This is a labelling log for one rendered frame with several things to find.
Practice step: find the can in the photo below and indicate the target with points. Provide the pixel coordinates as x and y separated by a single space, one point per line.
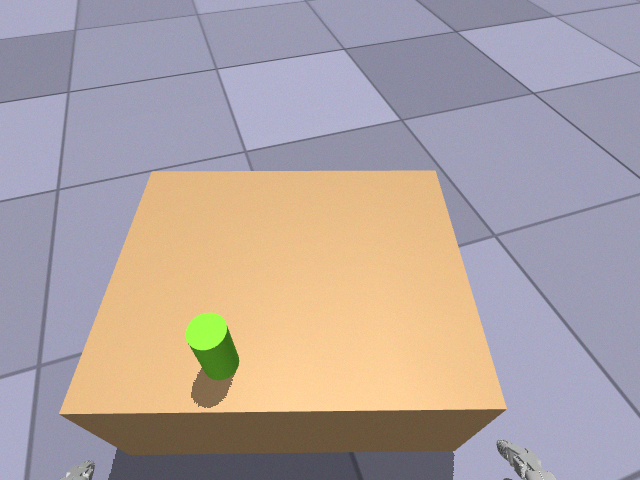
209 338

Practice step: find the right robot hand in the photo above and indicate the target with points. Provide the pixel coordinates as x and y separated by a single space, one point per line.
526 464

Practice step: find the left robot hand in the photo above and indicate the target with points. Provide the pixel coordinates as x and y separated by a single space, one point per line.
81 472

